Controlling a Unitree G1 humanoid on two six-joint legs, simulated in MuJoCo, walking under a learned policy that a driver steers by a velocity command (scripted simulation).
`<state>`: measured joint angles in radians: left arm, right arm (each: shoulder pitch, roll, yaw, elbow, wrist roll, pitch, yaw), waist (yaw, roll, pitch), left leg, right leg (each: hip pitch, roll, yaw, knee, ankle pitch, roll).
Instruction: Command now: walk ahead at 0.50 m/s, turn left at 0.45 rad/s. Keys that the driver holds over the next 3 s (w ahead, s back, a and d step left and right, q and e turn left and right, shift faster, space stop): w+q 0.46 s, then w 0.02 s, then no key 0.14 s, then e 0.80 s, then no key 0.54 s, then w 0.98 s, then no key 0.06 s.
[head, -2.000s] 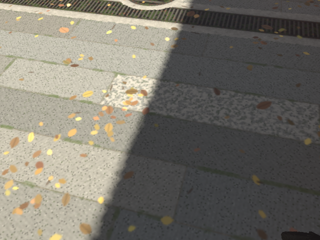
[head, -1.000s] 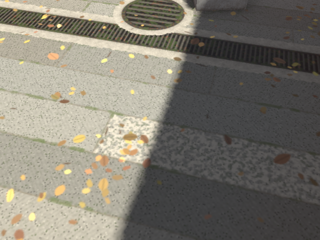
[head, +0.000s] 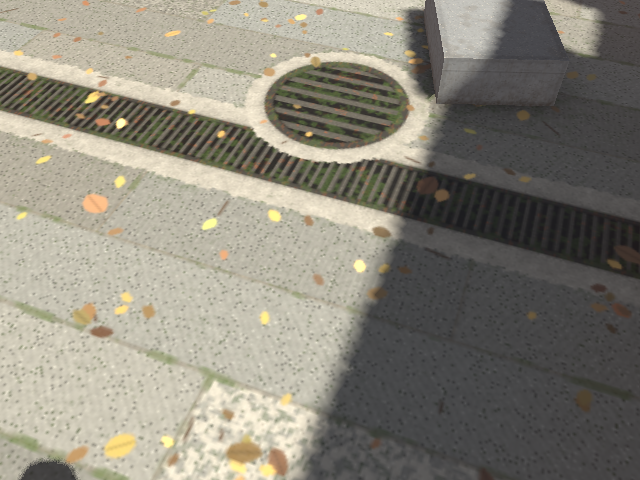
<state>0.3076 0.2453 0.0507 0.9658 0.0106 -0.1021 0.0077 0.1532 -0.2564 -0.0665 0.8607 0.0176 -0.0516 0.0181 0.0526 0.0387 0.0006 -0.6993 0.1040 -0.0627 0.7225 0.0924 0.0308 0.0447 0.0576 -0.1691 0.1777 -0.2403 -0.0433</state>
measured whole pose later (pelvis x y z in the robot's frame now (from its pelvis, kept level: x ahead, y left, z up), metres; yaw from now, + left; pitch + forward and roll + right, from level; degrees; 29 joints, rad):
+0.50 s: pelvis +0.28 +0.07 +0.00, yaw +16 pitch +2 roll +0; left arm 0.02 0.28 0.05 0.76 0.01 -0.11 0.00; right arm 0.33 -0.26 -0.08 0.77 0.02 -0.05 0.00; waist -0.06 -0.04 0.03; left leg -0.14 -0.11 -0.12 0.33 -0.23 0.09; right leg -0.65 -0.08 0.10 0.63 0.03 0.05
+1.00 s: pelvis +0.44 +0.08 -0.01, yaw +13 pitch +2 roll +0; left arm 0.18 0.29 0.07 0.79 -0.01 0.01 0.01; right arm 0.14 -0.27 -0.06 0.71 0.00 0.01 -0.04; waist 0.05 -0.01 0.05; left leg -0.39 -0.02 -0.09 0.66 -0.33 -0.04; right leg -0.37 0.08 0.12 0.45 -0.10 -0.03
